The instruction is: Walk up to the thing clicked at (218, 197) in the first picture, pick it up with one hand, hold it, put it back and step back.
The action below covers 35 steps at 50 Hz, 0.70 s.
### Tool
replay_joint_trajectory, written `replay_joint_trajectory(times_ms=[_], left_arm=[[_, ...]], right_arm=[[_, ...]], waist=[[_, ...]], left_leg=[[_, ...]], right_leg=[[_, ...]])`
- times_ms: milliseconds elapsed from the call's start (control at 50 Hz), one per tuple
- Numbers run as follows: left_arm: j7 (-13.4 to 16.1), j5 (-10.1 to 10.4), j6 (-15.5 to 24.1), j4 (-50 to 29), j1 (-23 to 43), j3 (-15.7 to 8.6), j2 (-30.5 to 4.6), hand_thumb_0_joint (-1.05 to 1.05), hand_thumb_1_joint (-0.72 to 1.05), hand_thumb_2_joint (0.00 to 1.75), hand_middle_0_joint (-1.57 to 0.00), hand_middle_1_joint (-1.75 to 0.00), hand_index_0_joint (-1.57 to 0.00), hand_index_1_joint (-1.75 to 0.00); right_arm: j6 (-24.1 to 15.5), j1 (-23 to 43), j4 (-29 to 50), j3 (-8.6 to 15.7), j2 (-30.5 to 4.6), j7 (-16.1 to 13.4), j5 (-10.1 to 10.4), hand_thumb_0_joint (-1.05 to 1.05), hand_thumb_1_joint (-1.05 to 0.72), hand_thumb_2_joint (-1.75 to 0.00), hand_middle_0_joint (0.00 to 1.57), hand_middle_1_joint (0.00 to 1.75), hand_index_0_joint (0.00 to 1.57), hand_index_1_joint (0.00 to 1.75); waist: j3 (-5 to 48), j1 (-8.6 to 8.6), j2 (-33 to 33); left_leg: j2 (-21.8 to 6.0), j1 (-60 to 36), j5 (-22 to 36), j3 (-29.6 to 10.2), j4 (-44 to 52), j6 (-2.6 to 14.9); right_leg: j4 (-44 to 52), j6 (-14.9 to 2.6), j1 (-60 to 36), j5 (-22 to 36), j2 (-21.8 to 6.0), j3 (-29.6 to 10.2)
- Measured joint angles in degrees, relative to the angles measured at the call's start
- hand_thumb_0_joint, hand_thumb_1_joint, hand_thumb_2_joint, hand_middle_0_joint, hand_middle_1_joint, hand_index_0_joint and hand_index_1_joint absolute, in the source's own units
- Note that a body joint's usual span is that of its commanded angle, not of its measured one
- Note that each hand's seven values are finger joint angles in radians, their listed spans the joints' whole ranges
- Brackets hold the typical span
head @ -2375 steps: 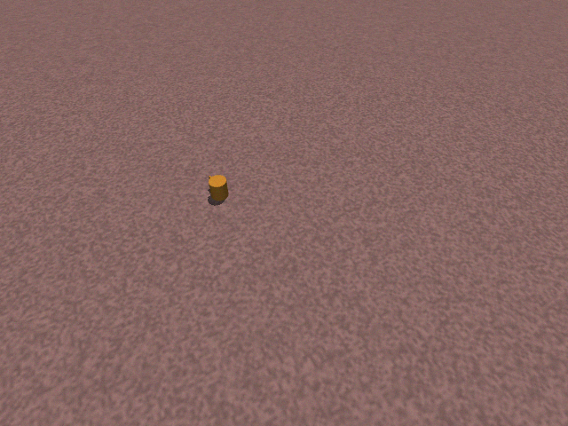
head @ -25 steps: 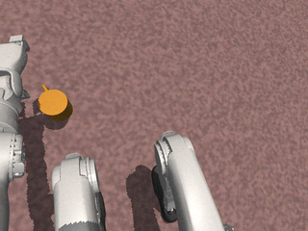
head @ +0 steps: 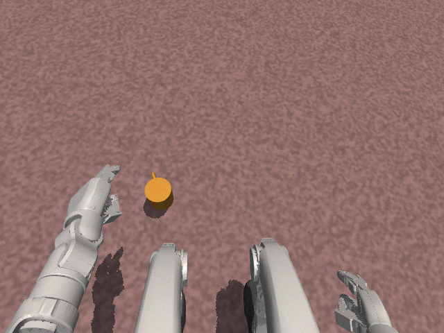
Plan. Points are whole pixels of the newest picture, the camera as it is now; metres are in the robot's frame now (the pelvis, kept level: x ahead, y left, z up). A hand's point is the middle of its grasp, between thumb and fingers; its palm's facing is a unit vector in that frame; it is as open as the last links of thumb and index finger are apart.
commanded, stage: home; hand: left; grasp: from above
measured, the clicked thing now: (158, 190) +0.53 +0.19 -0.47
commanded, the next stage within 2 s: none
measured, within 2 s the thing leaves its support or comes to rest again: neither
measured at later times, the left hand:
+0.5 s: hand (85, 240) +0.26 +0.18 +0.09, palm faces +0.07 -0.97 -0.24, open 7.4 cm
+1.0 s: hand (48, 265) +0.23 +0.18 +0.15, palm faces +0.10 -0.98 -0.19, open 7.4 cm
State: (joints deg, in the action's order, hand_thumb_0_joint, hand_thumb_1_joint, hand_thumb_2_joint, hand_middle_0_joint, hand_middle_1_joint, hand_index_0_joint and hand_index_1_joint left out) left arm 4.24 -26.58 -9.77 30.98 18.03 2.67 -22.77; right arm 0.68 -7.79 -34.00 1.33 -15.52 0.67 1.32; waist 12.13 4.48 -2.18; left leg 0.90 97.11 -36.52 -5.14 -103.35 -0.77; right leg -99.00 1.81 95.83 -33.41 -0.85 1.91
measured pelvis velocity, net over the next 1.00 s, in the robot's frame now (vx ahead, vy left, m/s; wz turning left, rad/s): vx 0.08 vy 0.00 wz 0.05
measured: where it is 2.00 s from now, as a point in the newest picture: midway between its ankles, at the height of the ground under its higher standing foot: outside the picture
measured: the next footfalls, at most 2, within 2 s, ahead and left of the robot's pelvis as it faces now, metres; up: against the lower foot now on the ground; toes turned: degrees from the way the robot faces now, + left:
none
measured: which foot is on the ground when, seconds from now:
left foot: down 0.00-1.00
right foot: down 0.00-1.00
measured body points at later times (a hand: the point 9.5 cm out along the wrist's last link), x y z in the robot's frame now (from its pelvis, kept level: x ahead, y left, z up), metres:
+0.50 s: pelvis +0.06 -0.01 +0.16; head +0.12 +0.00 +0.61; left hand +0.26 +0.23 +0.11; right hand +0.21 -0.25 +0.08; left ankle +0.07 +0.12 -0.49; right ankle +0.09 -0.14 -0.49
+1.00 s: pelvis +0.08 +0.00 +0.19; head +0.10 +0.01 +0.64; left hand +0.22 +0.24 +0.16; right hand +0.27 -0.24 +0.14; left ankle +0.07 +0.12 -0.49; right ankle +0.09 -0.14 -0.49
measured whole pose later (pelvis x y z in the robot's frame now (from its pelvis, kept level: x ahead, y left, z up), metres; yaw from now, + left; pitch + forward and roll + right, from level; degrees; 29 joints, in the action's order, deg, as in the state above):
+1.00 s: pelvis +0.08 +0.00 +0.19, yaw +3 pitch +10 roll -3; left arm 0.8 3.0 -25.7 -7.7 -28.7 -1.8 -12.8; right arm -12.8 -15.5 -28.8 -2.0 -12.7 -9.6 0.7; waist 9.4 1.9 -2.3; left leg -0.6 39.8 -29.0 -4.7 -58.5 -0.6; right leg -54.2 1.2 38.2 -26.2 -0.5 2.7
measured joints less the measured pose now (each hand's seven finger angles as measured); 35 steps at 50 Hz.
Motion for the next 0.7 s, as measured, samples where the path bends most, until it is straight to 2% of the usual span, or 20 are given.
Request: replay_joint_trajectory(times_ms=[100,240,400,460,540,600,700], left_arm=[[1.5,7.69,-2.84,-4.51,-7.12,0.16,3.19,0.01,0.86,0.9,-0.22,-0.31,-0.21,-0.31],[1.88,18.04,-6.27,-11.4,-15.87,-1.32,6.11,0.01,0.89,0.9,-0.21,-0.3,-0.21,-0.3],[1.41,26.16,-10.76,-21.42,-27.65,-3.41,8.59,0.01,0.9,0.9,-0.21,-0.3,-0.21,-0.3],[1.07,28.43,-12.63,-25.22,-32.14,-4.23,9.45,0.01,0.9,0.9,-0.21,-0.3,-0.21,-0.3],[0.48,30.35,-14.49,-30.46,-38.01,-4.79,10.27,0.01,0.9,0.9,-0.21,-0.3,-0.2,-0.3],[-0.12,30.9,-15.31,-34.57,-42.34,-4.91,10.44,0.01,0.9,0.9,-0.21,-0.3,-0.2,-0.3],[-1.4,30.62,-15.87,-38.48,-46.89,-4.85,10.05,0.01,0.9,0.9,-0.21,-0.31,-0.2,-0.3]], right_arm=[[-2.73,1.7,0.08,-1.26,1.42,-1.88,0.8,0.01,-0.9,-0.9,0.2,0.3,0.2,0.3],[-5.2,0.81,0.83,-2.83,3.07,-3.89,1.15,0.01,-0.9,-0.9,0.2,0.3,0.2,0.3],[-6.63,-3.88,1.84,-3.84,3.49,-6.7,1.5,0.01,-0.9,-0.9,0.2,0.3,0.2,0.3],[-7.14,-5.87,2.29,-4.04,3.41,-7.91,1.52,0.01,-0.9,-0.9,0.2,0.3,0.2,0.3],[-8.12,-8.19,3.23,-4.01,3.29,-9.3,1.34,0.01,-0.9,-0.9,0.2,0.3,0.2,0.3],[-9.1,-9.43,3.99,-3.82,3.17,-10.07,1.07,0.01,-0.9,-0.9,0.2,0.3,0.2,0.3],[-10.62,-9.67,4.99,-3.33,2.9,-10.75,0.54,0.01,-0.9,-0.9,0.2,0.3,0.2,0.3]], waist=[[0.0,-0.1,0.32],[-1.14,0.11,0.62],[-1.99,-0.02,0.02],[-2.0,-0.17,-0.31],[-2.04,-0.44,-0.66],[-1.59,-0.77,-0.85],[-1.14,-1.37,-1.15]], left_leg=[[-0.34,-9.39,1.19,0.15,7.39,-0.19],[-0.98,-21.96,2.88,0.45,17.53,-0.37],[-1.55,-36.11,5.01,0.62,29.7,-0.42],[-1.73,-41.26,5.64,0.65,33.81,-0.33],[-1.89,-47.78,6.51,0.69,38.92,-0.2],[-1.96,-51.54,7.04,0.76,41.96,-0.1],[-1.84,-55.53,7.36,0.75,44.65,0.09]], right_leg=[[7.0,-0.32,-9.17,1.02,0.07,0.09],[16.73,-0.72,-21.44,2.62,0.39,0.08],[28.91,-0.96,-35.64,4.71,0.67,0.24],[33.13,-0.98,-40.88,5.36,0.76,0.32],[38.47,-0.92,-47.57,6.29,0.83,0.41],[41.68,-0.85,-51.43,6.88,0.84,0.42],[44.54,-0.69,-55.59,7.21,0.68,0.5]])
